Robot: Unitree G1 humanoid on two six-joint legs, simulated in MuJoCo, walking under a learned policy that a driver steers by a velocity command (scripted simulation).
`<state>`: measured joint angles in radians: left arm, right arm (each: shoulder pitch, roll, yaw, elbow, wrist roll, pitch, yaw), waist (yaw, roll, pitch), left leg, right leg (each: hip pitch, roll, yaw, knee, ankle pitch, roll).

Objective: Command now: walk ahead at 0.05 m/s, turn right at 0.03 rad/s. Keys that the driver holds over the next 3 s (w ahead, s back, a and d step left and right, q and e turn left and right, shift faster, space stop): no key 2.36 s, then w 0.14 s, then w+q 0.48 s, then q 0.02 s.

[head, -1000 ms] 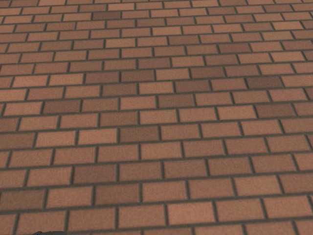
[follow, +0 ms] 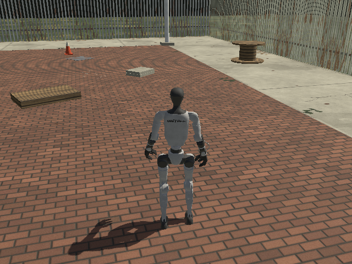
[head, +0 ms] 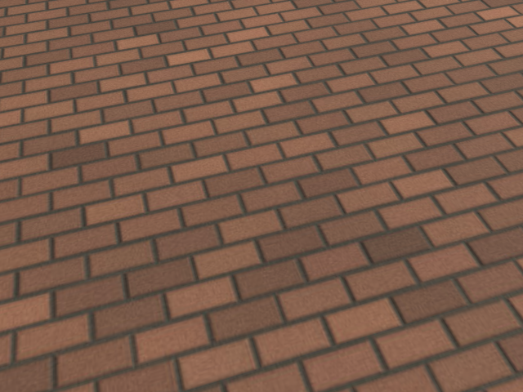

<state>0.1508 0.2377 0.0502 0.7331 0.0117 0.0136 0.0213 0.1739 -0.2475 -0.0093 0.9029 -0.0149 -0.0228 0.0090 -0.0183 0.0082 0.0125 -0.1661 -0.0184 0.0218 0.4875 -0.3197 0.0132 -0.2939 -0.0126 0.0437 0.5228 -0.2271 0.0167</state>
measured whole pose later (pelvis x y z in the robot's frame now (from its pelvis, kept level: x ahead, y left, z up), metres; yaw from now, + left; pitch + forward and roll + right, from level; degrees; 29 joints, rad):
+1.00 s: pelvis -0.01 -0.01 +0.00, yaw +0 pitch -2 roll +0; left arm 0.16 0.21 0.03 1.11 0.00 0.02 0.04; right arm 0.28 -0.20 0.00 1.10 -0.01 -0.01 -0.03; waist 0.00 0.00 0.04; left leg -0.14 0.00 0.02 0.47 -0.31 0.00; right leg -0.25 0.00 0.04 0.48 -0.20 0.01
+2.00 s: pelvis +0.00 +0.00 +0.00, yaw +0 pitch -1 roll +0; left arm 0.21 0.19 0.02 1.14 -0.01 0.01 0.05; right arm 0.37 -0.16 -0.01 1.08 0.00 -0.02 -0.04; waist 0.00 0.00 0.03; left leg -0.14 -0.01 0.02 0.47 -0.31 0.01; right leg -0.26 -0.01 0.04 0.48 -0.21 0.02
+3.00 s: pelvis +0.20 -0.02 -0.01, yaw +13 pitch +1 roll -1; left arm 0.46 0.19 0.03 1.08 0.01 -0.10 0.03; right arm 0.10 -0.22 -0.06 0.83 0.03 -0.05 0.04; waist 0.08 0.03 0.02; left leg -0.72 0.09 0.01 0.80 -0.01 0.07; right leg 0.14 0.02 -0.24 0.21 -0.37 -0.01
